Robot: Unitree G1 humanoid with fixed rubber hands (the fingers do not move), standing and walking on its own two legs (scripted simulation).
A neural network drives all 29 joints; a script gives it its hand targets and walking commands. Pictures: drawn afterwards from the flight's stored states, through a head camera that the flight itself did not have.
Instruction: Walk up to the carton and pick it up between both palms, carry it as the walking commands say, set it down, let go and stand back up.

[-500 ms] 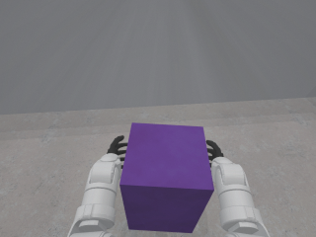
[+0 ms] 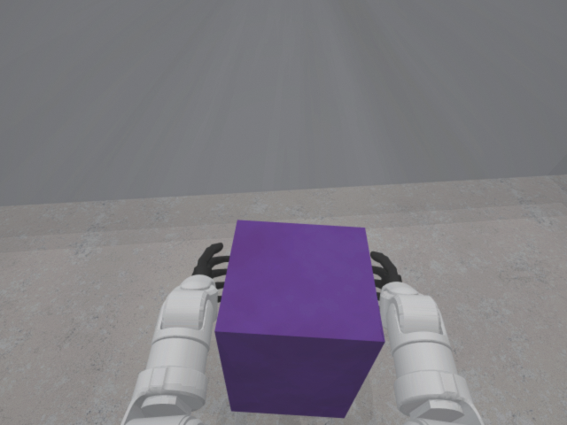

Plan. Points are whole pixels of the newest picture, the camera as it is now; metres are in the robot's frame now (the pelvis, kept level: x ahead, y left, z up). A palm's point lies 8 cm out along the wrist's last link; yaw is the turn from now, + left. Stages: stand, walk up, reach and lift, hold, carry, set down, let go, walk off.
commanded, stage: hold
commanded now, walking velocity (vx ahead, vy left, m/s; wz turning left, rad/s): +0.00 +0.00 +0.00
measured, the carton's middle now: (294, 325) +0.27 +0.01 -0.02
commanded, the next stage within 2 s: carry in 0.04 s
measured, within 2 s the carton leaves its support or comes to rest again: neither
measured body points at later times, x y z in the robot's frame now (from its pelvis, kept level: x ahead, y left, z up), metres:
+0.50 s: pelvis +0.10 -0.05 +0.00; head +0.08 -0.04 +0.45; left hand +0.42 +0.06 +0.10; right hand +0.38 -0.22 +0.09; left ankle +0.04 +0.12 -0.71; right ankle +0.12 -0.14 -0.73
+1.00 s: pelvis +0.28 -0.07 +0.01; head +0.27 -0.07 +0.46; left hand +0.57 +0.01 +0.09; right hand +0.52 -0.27 +0.09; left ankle +0.36 +0.02 -0.73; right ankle +0.18 -0.16 -0.73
